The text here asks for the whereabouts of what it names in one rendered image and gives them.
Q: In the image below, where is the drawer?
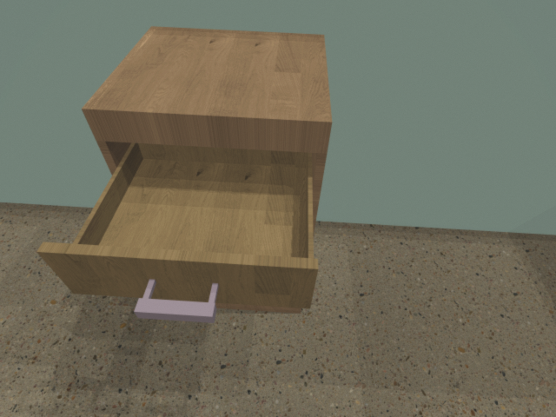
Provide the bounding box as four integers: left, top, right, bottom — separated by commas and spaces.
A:
37, 143, 318, 308

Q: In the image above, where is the handle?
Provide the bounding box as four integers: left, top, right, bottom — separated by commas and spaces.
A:
134, 279, 219, 323

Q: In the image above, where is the cabinet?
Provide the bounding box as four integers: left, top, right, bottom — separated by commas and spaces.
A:
82, 26, 332, 314

